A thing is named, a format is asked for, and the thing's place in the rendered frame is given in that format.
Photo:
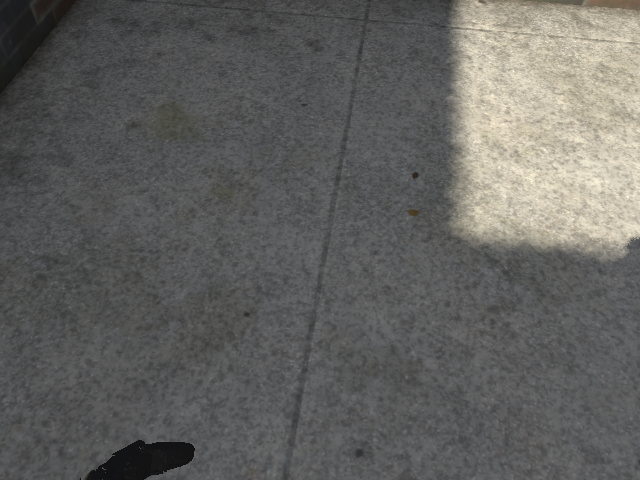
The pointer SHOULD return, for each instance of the robot left hand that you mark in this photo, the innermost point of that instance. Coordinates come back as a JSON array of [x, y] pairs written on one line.
[[138, 461]]

